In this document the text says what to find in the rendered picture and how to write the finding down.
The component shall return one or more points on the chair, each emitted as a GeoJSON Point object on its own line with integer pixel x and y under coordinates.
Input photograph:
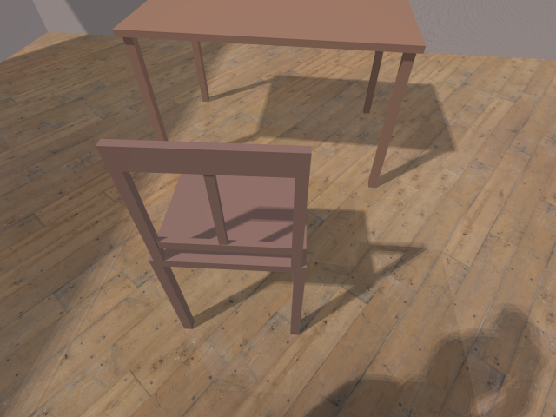
{"type": "Point", "coordinates": [236, 206]}

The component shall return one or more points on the table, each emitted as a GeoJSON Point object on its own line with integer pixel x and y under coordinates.
{"type": "Point", "coordinates": [375, 25]}

